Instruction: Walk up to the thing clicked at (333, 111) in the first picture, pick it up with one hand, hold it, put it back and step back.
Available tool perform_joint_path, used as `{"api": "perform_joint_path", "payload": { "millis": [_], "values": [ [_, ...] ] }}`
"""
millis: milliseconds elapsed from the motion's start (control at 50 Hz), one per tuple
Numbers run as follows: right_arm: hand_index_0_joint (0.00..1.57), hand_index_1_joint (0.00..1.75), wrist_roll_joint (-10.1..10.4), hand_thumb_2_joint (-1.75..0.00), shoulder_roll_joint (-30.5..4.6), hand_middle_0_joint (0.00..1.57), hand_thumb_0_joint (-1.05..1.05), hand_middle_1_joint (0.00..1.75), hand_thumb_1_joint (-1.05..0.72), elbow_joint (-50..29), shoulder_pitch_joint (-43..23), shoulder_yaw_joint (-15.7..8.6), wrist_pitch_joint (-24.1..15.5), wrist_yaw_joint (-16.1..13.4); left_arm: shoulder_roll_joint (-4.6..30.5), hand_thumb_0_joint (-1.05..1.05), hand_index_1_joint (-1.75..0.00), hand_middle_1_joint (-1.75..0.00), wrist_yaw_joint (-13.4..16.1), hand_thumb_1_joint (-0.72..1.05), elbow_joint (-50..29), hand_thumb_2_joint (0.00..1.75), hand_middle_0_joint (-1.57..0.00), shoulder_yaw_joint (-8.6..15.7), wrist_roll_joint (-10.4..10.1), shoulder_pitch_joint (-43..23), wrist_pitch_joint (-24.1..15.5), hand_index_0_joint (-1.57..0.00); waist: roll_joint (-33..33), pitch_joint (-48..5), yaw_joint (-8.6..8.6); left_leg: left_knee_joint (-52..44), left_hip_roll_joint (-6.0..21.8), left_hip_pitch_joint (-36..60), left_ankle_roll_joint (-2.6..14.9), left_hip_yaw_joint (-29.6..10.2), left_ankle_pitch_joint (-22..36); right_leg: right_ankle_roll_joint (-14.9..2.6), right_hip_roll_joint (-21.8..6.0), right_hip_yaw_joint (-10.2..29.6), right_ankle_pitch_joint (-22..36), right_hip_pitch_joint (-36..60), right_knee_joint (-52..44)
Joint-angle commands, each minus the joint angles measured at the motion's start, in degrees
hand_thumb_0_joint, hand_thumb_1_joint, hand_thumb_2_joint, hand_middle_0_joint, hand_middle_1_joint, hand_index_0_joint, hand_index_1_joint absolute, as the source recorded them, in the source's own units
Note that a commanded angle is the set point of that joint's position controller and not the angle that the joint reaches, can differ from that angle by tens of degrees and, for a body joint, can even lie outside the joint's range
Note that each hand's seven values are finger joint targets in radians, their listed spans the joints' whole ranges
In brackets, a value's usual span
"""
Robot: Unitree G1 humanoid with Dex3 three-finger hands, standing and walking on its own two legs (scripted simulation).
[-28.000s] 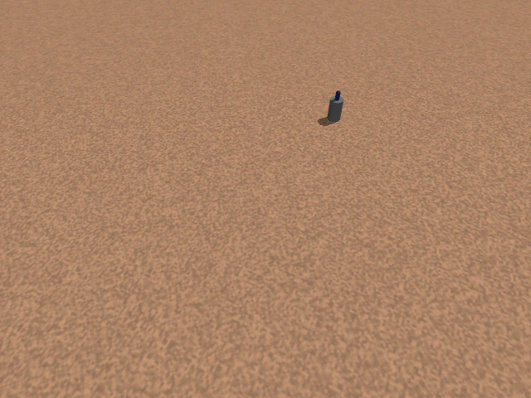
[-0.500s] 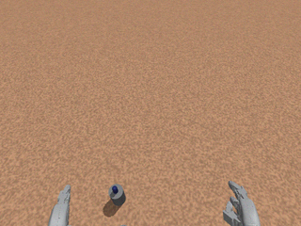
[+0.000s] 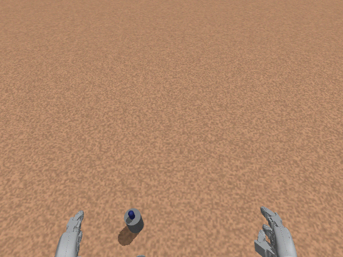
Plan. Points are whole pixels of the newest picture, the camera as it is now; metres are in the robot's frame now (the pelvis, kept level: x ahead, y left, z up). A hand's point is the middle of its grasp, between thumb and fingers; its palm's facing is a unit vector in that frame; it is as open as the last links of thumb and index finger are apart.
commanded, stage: stand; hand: left
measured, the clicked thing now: (133, 219) +0.41 +0.20 -0.62
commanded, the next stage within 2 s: none
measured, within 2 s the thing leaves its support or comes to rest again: neither
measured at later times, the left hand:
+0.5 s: hand out of the picture +0.11 +0.24 -0.11, palm faces -0.02 -0.93 -0.36, open 7.7 cm
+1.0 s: hand out of the picture +0.03 +0.26 -0.10, palm faces +0.00 -0.94 -0.35, open 7.4 cm
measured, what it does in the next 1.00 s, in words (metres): rises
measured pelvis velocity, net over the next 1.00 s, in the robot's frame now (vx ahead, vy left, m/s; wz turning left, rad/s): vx -0.01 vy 0.01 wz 0.02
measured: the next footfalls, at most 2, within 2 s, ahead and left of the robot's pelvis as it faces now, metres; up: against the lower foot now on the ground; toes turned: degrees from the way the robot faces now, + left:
none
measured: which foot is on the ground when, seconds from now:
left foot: down 0.00-1.00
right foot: down 0.00-1.00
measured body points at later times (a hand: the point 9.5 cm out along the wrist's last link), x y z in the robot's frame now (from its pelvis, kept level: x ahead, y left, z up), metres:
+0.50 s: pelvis +0.00 +0.00 +0.02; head +0.01 +0.01 +0.47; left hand +0.11 +0.29 -0.08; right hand +0.11 -0.28 -0.09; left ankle +0.03 +0.13 -0.69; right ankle +0.00 -0.13 -0.69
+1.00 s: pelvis -0.01 +0.01 +0.05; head -0.02 +0.01 +0.50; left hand +0.03 +0.31 -0.08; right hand +0.07 -0.27 -0.09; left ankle +0.03 +0.13 -0.69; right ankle +0.00 -0.13 -0.69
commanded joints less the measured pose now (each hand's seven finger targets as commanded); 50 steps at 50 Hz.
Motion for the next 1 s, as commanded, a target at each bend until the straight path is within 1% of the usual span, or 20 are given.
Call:
{"api": "perform_joint_path", "payload": {
  "millis": [0,60,180,200,220,240,260,280,320,340,400,420,460,500,580,620,680,720,860,980],
  "values": [
    [0.2,0.3,-0.06,-0.9,-6.79,0.2,0.0,0.3,-0.9,-9.14,-3.78,-2.97,-3.06,-0.97,5.51,0.0,-0.3,-0.3,0.73,0.1,-9.79,0.7,-0.2,3.32,0.58,-0.63,-2.99,-0.2,-1.7,-5.5,-0.02,-7.9,-2.43,6.92,1.92,2.02,10.99,-0.82,1.88,-1.06,11.97,1.32,-9.18],
    [0.2,0.3,-0.02,-0.9,-6.72,0.2,0.0,0.3,-0.9,-9.14,-4.41,-2.87,-3.08,-0.94,5.1,0.0,-0.3,-0.3,0.72,0.34,-10.34,0.9,-0.2,2.93,0.48,-1.61,-2.96,-0.2,-1.09,-4.43,0.1,-8.59,-2.37,6.58,1.8,1.88,9.04,-1.05,1.95,-1.2,9.78,0.46,-9.58],
    [0.2,0.3,-0.02,-0.9,-6.78,0.2,0.0,0.3,-0.9,-9.14,-4.37,-2.83,-3.27,-0.94,5.65,0.0,-0.3,-0.3,0.78,0.82,-10.46,0.9,-0.2,3.54,0.45,-2.01,-2.97,-0.2,-1.08,-3.92,-0.03,-8.73,-2.44,6.12,1.92,2.0,7.02,-1.04,1.89,-1.08,7.85,-0.05,-9.99],
    [0.2,0.3,-0.09,-0.9,-6.77,0.2,0.0,0.3,-0.9,-9.36,-4.37,-2.92,-3.24,-1.1,6.04,0.0,-0.3,-0.3,0.77,0.9,-11.13,0.9,-0.2,3.7,0.46,-1.02,-3.03,-0.2,-1.01,-5.6,0.32,-8.41,-2.6,6.5,1.99,2.06,8.4,-0.98,1.77,-0.98,9.29,1.01,-9.97],
    [0.2,0.3,-6.03,-0.9,-14.51,0.2,0.0,0.3,-0.9,3.86,-6.62,-5.04,0.86,2.32,13.72,0.0,-0.3,-0.3,-2.01,0.9,8.97,0.9,-0.2,5.85,6.4,-11.38,-9.37,-0.2,-6.04,3.89,1.53,-10.71,-1.3,6.88,3.32,-1.58,14.24,-3.95,-3.32,3.75,9.16,8.76,-11.94],
    [0.2,0.3,-7.11,-0.9,-14.15,0.2,0.0,0.3,-0.9,6.32,-6.23,-5.65,2.45,4.56,14.13,0.0,-0.3,-0.3,-3.62,0.9,15.57,0.9,-0.2,6.27,6.91,-8.93,-11.87,-0.2,-8.08,0.51,1.87,-9.19,-1.53,9.63,4.79,0.17,11.79,-5.39,-5.15,6.89,10.18,9.09,-13.92],
    [0.2,0.3,-6.54,-0.9,-13.44,0.2,0.0,0.3,-0.9,6.82,-6.22,-5.45,3.03,5.56,14.62,0.0,-0.3,-0.3,-4.36,0.9,17.38,0.9,-0.2,6.24,6.81,-9.94,-13.46,-0.2,-8.61,-0.35,1.09,-9.55,-1.4,11.46,5.22,-0.13,12.03,-6.04,-5.98,9.17,10.12,8.55,-14.47],
    [0.2,0.3,-5.88,-0.9,-13.33,0.2,0.0,0.3,-0.9,7.15,-7.01,-5.48,3.61,6.41,14.46,0.0,-0.3,-0.3,-5.07,0.9,18.58,0.9,-0.2,5.53,6.25,-10.88,-14.39,-0.2,-6.66,1.72,1.0,-11.59,-1.63,11.93,5.38,-0.87,10.86,-5.84,-5.26,8.77,8.54,6.16,-15.23],
    [0.2,0.3,-4.01,-0.9,-13.37,0.2,0.0,0.3,-0.9,8.5,-6.46,-5.32,3.53,8.26,14.87,0.0,-0.3,-0.3,-5.9,0.9,22.52,0.9,-0.2,5.1,4.55,-12.28,-15.67,-0.2,-2.28,-0.08,1.31,-14.17,-1.03,14.77,5.72,-1.82,11.26,-4.66,-4.63,6.98,9.1,8.99,-13.99],
    [0.2,0.3,-3.64,-0.9,-14.23,0.2,0.0,0.3,-0.9,9.15,-6.56,-5.59,3.55,8.85,14.56,0.0,-0.3,-0.3,-6.17,0.9,24.34,0.9,-0.2,5.03,4.13,-12.19,-15.7,-0.2,-2.12,1.02,2.11,-15.19,-0.85,15.16,5.41,-2.03,10.9,-4.45,-4.4,6.65,8.86,8.38,-14.5],
    [0.2,0.3,-3.05,-0.9,-14.65,0.2,0.0,0.3,-0.9,11.76,-8.34,-6.06,3.89,9.56,15.05,0.0,-0.3,-0.3,-6.27,0.9,30.74,0.9,-0.2,4.97,3.34,-12.83,-16.2,-0.2,-0.79,1.29,2.51,-18.32,0.02,16.05,5.29,-3.57,10.49,-3.5,-3.69,5.09,10.26,10.69,-15.66],
    [0.2,0.3,-3.13,-0.9,-14.81,0.2,0.0,0.3,-0.9,12.74,-8.55,-6.01,4.0,9.62,15.04,0.0,-0.3,-0.3,-6.25,0.9,32.74,0.9,-0.2,4.93,3.36,-13.01,-16.42,-0.2,-0.65,1.33,2.58,-18.94,0.34,16.44,5.18,-3.88,11.12,-3.31,-3.72,4.85,11.43,11.9,-16.01],
    [0.2,0.3,-2.98,-0.9,-14.9,0.2,0.0,0.3,-0.9,14.4,-7.93,-6.06,4.04,9.62,15.7,0.0,-0.3,-0.3,-5.95,0.9,35.68,0.9,-0.2,5.06,3.2,-13.89,-16.78,-0.2,-1.84,-0.16,2.09,-18.65,0.33,19.22,4.85,-3.44,18.74,-3.17,-4.24,5.02,17.81,14.43,-16.04],
    [0.2,0.3,-2.86,-0.9,-15.07,0.2,0.0,0.3,-0.9,16.21,-7.87,-5.97,4.41,9.51,15.55,0.0,-0.3,-0.3,-5.75,0.9,38.45,0.9,-0.2,4.86,2.96,-14.46,-16.88,-0.2,-1.0,0.92,2.24,-20.05,0.79,19.67,5.05,-4.12,19.74,-3.03,-4.29,4.67,18.8,15.6,-17.15],
    [0.2,0.3,-2.5,-0.9,-15.45,0.2,0.0,0.3,-0.9,19.73,-7.07,-5.77,5.27,9.38,16.78,0.0,-0.3,-0.3,-5.54,0.9,43.68,0.9,-0.2,4.59,2.65,-15.24,-16.72,-0.2,-2.27,3.48,1.41,-23.17,0.73,21.03,4.7,-3.91,17.22,-3.16,-4.93,5.38,16.89,16.47,-21.45],
    [0.2,0.3,-2.39,-0.9,-15.98,0.2,0.0,0.3,-0.9,21.24,-8.03,-5.73,5.46,9.4,16.65,0.0,-0.3,-0.3,-5.5,0.9,46.15,0.9,-0.2,4.29,2.55,-14.84,-16.63,-0.2,-1.27,3.81,1.87,-24.67,1.26,21.89,4.77,-4.55,17.06,-2.88,-5.0,4.97,17.01,17.85,-23.25],
    [0.2,0.3,-2.22,-0.9,-16.52,0.2,0.0,0.3,-0.9,23.57,-7.82,-5.42,5.81,9.27,17.29,0.0,-0.3,-0.3,-5.5,0.9,49.63,0.9,-0.2,4.09,2.36,-15.32,-16.36,-0.2,-2.01,5.36,1.49,-27.55,1.68,23.3,4.3,-4.83,15.85,-2.63,-5.23,5.26,15.5,18.79,-25.76],
    [0.2,0.3,-2.11,-0.9,-17.06,0.2,0.0,0.3,-0.9,24.81,-8.14,-5.23,5.94,9.32,16.92,0.0,-0.3,-0.3,-5.63,0.9,51.49,0.9,-0.2,3.73,2.26,-15.47,-16.09,-0.2,0.23,7.3,1.72,-31.49,2.32,22.1,4.2,-6.2,11.37,-2.22,-4.7,4.5,13.05,20.05,-27.45],
    [0.2,0.3,-1.63,-0.9,-17.72,0.2,0.0,0.3,-0.9,28.67,-9.48,-4.86,5.85,9.33,17.57,0.0,-0.3,-0.3,-6.08,0.9,56.89,0.9,-0.2,3.2,2.12,-16.4,-16.2,-0.2,-0.11,7.77,1.79,-35.63,2.69,24.76,3.27,-6.24,11.09,-1.67,-5.45,4.63,14.27,23.0,-31.37],
    [0.2,0.3,-1.35,-0.9,-17.27,0.2,0.0,0.3,-0.9,30.67,-10.13,-4.68,6.17,9.48,18.17,0.0,-0.3,-0.3,-6.22,0.9,59.8,0.9,-0.2,2.97,2.29,-17.59,-16.31,-0.2,-1.33,9.36,1.53,-37.19,2.37,25.67,2.67,-5.69,9.51,-1.3,-5.63,4.73,11.51,22.35,-34.3]
  ]
}}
